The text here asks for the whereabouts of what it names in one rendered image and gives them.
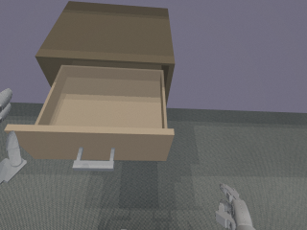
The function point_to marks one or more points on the handle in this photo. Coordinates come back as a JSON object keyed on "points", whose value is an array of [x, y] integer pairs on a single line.
{"points": [[93, 165]]}

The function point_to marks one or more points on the robot left hand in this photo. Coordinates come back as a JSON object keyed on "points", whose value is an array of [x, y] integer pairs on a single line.
{"points": [[9, 167]]}

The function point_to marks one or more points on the drawer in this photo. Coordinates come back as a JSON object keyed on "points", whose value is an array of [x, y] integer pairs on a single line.
{"points": [[99, 108]]}

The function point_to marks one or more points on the robot right hand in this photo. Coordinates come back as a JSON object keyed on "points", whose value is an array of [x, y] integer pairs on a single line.
{"points": [[232, 215]]}

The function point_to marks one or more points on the cabinet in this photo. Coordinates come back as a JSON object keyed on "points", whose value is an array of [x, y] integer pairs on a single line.
{"points": [[109, 35]]}

